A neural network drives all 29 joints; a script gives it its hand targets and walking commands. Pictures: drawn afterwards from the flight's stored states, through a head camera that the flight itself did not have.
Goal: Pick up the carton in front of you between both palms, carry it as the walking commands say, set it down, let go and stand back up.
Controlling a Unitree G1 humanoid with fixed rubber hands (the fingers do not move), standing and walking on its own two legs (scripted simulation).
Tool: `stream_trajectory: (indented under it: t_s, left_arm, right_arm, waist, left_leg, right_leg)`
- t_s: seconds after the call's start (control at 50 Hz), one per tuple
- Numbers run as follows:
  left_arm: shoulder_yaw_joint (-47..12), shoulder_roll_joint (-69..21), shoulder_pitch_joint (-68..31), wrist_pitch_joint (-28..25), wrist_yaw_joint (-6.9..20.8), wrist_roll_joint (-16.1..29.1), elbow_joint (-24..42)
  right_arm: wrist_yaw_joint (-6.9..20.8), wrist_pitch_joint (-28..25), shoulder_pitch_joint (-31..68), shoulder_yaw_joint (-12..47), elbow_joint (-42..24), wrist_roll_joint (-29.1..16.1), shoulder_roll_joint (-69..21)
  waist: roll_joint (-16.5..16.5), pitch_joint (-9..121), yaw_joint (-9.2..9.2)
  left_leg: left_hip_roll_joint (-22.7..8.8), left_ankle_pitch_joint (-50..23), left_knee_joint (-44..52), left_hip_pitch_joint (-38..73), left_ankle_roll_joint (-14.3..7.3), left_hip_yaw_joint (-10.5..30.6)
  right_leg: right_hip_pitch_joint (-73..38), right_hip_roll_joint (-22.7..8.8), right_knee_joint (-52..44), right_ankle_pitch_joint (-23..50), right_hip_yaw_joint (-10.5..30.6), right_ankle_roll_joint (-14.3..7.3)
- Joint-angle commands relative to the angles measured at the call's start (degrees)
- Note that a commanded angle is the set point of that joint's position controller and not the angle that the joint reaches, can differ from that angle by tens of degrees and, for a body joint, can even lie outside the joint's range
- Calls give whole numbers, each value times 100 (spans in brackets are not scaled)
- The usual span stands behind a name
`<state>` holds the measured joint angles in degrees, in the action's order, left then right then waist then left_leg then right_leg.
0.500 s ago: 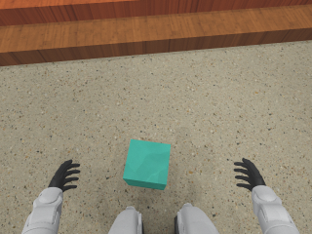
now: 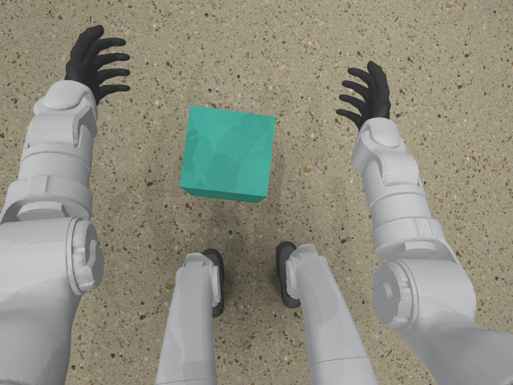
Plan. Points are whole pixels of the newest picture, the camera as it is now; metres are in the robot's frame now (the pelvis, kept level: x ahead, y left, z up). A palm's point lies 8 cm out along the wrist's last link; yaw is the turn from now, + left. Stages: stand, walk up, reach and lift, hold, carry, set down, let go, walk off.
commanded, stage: reach and lift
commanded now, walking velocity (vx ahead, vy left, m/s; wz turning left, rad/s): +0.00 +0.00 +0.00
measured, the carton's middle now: (228, 161) +0.49 +0.02 -0.52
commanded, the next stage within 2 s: none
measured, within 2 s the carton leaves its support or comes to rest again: leaves its support in 1.76 s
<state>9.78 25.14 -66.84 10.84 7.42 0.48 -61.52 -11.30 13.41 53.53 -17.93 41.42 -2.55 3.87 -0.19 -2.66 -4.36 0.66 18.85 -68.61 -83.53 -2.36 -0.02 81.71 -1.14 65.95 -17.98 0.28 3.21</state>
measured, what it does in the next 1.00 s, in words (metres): lowers itself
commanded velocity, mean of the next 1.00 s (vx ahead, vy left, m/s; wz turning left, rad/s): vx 0.00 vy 0.00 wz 0.00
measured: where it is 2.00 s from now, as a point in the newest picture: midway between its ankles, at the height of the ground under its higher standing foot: (254, 290)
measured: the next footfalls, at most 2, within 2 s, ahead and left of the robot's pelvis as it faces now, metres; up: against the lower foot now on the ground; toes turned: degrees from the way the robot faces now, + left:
none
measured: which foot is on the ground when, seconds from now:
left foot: down 0.00-1.00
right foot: down 0.00-1.00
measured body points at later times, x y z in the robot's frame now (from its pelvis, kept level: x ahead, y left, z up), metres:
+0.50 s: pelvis +0.01 -0.01 -0.13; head +0.35 +0.02 +0.17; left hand +0.53 +0.20 -0.30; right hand +0.48 -0.18 -0.29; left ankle +0.10 +0.09 -0.61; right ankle +0.11 -0.15 -0.61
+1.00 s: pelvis -0.03 -0.02 -0.26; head +0.34 +0.02 -0.01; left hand +0.53 +0.19 -0.46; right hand +0.50 -0.19 -0.44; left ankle +0.10 +0.09 -0.61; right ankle +0.10 -0.15 -0.61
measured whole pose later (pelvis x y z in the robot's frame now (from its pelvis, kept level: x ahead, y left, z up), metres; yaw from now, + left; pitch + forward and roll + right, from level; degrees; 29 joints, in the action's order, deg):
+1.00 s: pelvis -0.03 -0.02 -0.26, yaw -4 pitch +37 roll -5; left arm -2.4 31.1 -84.2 1.2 1.1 11.2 -71.9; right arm -11.9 2.1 78.4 -9.5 63.1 -15.7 11.2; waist -5.1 -19.2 -2.4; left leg -1.1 30.0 -123.8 -131.2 -0.8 3.4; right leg 129.3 3.5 120.3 -28.6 -0.9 3.6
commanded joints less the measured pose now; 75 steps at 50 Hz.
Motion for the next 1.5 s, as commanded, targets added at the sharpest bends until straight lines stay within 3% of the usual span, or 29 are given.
stream_trajectory:
  t_s: [0.0, 0.12, 0.22, 0.32, 0.4, 0.48, 0.56, 0.68, 0.76, 0.84, 0.94, 1.06, 1.12, 1.22, 1.32, 1.42, 1.48]
  left_arm:
    - [190, 788, -1886, -69, 19, -214, 269]
    - [463, 418, -1900, -283, -70, -658, 271]
    - [470, -3, -1511, -533, -252, -689, 294]
    - [308, -53, -1176, -736, -445, -457, 418]
    - [109, 269, -1166, -876, -596, -89, 686]
    - [-225, 661, -1430, -932, -641, 369, 1055]
    - [-430, 978, -1856, -862, -594, 707, 1231]
    - [-609, 1129, -2459, -774, -518, 880, 340]
    - [-710, 1205, -2772, -823, -503, 894, -329]
    - [-861, 1312, -3087, -924, -521, 964, -670]
    - [-1182, 1388, -3319, -1111, -646, 1081, -518]
    - [-1417, 1179, -3576, -1122, -820, 1241, -34]
    - [-1438, 1029, -3399, -1072, -866, 1257, 1]
    - [-1396, 766, -3082, -1042, -850, 1171, -388]
    - [-1342, 647, -3081, -1078, -859, 1101, -614]
    - [-1739, -70, -3436, -1122, -829, 1259, -602]
    - [-1882, -619, -3652, -1106, -763, 1301, -647]
  right_arm:
    - [-31, -88, 1384, -383, -532, 259, 409]
    - [178, -411, 1277, -855, -487, 698, 144]
    - [314, -807, 918, -968, -232, 778, 99]
    - [311, -1099, 658, -753, -47, 552, 189]
    - [220, -1233, 742, -191, -211, 26, 363]
    - [31, -1230, 965, 279, -411, -424, 584]
    - [-137, -1084, 1343, 533, -635, -698, 662]
    - [-238, -904, 2183, 498, -25, -778, 663]
    - [-212, -955, 2639, 459, 625, -750, 733]
    - [-168, -1082, 3017, 487, 1086, -794, 838]
    - [-46, -1233, 3015, 858, 1837, -1372, 673]
    - [-4, -1391, 3232, 1016, 1757, -1691, 895]
    - [-40, -1407, 3000, 1004, 1768, -1634, 851]
    - [-13, -1435, 2934, 723, 1894, -1293, 921]
    - [-15, -1474, 3077, 646, 1848, -1107, 860]
    - [-10, -1525, 3428, 915, 1822, -1197, 226]
    - [-14, -1541, 3482, 772, 1968, -954, -127]
  waist:
    - [696, 5351, -101]
    - [851, 5407, -23]
    - [928, 5476, 14]
    - [936, 5725, 117]
    - [791, 6403, 297]
    - [736, 7086, 280]
    - [783, 7292, 298]
    - [602, 5922, 286]
    - [489, 5127, 331]
    - [418, 4746, 336]
    - [667, 4983, 542]
    - [984, 5621, 590]
    - [947, 5717, 489]
    - [830, 4878, 337]
    - [653, 4519, 362]
    - [588, 4516, 400]
    - [597, 4429, 186]
  left_leg:
    - [213, 273, 997, 3279, 250, 244]
    - [227, -720, 693, 3080, 252, 343]
    - [179, -1769, -173, 2511, 296, 478]
    - [142, -2474, -1175, 1847, 346, 586]
    - [133, -2768, -1953, 1673, 326, 538]
    - [120, -2430, -2581, 1198, 321, 337]
    - [57, -1685, -2993, 743, 308, 158]
    - [-91, 15, -3371, -701, 217, 147]
    - [-183, 497, -3652, -1265, 150, 242]
    - [-234, 490, -3974, -1510, 120, 323]
    - [-285, -56, -4262, -1151, 146, 340]
    - [-274, -717, -4501, -150, 223, 371]
    - [-226, -855, -4510, 51, 241, 380]
    - [-202, -636, -4431, -625, 224, 494]
    - [-165, -331, -4355, -1185, 187, 470]
    - [-117, -115, -4263, -1315, 162, 422]
    - [-50, 13, -4239, -1413, 196, 427]
  right_leg:
    - [-1514, 490, -457, -242, -583, 150]
    - [-713, 557, -195, 222, -631, 128]
    - [557, 606, 531, 616, -626, 127]
    - [1484, 642, 1443, 910, -585, 153]
    - [1736, 649, 2135, 1155, -549, 211]
    - [1303, 652, 2800, 1319, -539, 199]
    - [997, 615, 3248, 1021, -550, 155]
    - [1190, 502, 3703, -158, -482, 139]
    - [1425, 463, 4033, -537, -438, 116]
    - [1503, 455, 4415, -457, -407, 99]
    - [1578, 533, 4851, 49, -422, 113]
    - [1960, 559, 5064, 336, -493, 106]
    - [2042, 573, 5027, 353, -553, 120]
    - [2511, 554, 4984, 127, -551, 119]
    - [2381, 576, 4947, 57, -513, 113]
    - [2131, 668, 4878, 49, -481, 78]
    - [2010, 726, 4863, 20, -502, 51]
